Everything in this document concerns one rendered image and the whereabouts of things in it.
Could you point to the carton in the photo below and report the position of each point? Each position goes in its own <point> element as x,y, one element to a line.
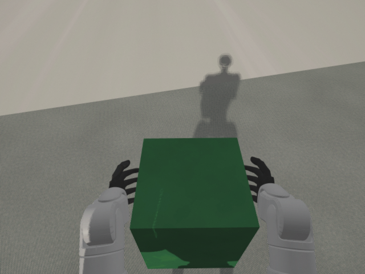
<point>193,207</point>

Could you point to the robot right hand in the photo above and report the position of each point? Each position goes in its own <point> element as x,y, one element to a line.
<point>263,173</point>

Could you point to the robot right forearm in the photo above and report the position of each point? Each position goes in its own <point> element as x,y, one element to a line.
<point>289,231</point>

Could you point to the robot left hand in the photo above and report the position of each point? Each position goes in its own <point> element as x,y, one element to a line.
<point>118,178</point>

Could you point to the robot left forearm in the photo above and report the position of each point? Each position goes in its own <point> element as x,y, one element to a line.
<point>102,234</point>

